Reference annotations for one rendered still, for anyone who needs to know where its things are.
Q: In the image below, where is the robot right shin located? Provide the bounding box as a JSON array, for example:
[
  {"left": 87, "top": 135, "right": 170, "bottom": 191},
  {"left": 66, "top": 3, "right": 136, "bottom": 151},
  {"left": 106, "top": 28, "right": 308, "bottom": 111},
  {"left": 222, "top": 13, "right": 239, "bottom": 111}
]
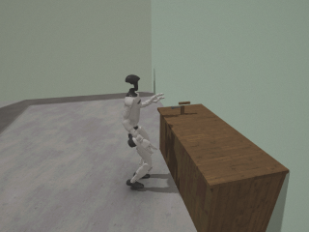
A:
[{"left": 131, "top": 163, "right": 153, "bottom": 183}]

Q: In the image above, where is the counter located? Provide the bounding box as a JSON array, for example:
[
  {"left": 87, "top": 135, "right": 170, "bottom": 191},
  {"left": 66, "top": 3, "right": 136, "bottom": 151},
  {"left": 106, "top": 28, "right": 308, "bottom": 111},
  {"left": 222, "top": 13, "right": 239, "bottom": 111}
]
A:
[{"left": 157, "top": 101, "right": 290, "bottom": 232}]

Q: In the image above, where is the left robot foot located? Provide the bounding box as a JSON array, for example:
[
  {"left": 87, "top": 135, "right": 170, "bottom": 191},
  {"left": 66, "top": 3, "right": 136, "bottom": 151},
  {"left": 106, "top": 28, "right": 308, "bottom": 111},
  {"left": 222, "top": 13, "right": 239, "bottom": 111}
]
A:
[{"left": 133, "top": 172, "right": 151, "bottom": 179}]

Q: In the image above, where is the left robot hand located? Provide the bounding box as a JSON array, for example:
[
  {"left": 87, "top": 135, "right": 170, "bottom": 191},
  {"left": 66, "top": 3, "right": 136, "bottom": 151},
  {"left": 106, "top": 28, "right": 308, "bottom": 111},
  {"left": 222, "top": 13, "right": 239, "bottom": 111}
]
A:
[{"left": 150, "top": 93, "right": 165, "bottom": 103}]

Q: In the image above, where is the right robot hand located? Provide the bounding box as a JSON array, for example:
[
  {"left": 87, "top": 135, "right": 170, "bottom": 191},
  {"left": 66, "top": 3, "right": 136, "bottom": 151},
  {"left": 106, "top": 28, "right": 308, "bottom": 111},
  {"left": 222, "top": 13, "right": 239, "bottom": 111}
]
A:
[{"left": 140, "top": 139, "right": 157, "bottom": 154}]

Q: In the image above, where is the robot right forearm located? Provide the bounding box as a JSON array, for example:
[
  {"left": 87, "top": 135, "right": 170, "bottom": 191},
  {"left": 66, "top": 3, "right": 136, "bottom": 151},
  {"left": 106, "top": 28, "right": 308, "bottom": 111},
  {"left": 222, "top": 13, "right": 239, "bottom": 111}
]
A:
[{"left": 123, "top": 120, "right": 144, "bottom": 143}]

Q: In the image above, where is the robot right upper arm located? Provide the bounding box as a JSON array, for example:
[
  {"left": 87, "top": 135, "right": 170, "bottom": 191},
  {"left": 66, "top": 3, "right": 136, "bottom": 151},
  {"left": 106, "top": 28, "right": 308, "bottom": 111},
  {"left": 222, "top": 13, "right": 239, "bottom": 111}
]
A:
[{"left": 122, "top": 98, "right": 134, "bottom": 123}]

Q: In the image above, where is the robot left forearm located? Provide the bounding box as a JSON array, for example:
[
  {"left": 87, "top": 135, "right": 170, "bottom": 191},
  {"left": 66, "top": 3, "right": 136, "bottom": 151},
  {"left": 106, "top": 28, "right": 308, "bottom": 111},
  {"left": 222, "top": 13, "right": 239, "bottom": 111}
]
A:
[{"left": 140, "top": 100, "right": 152, "bottom": 108}]

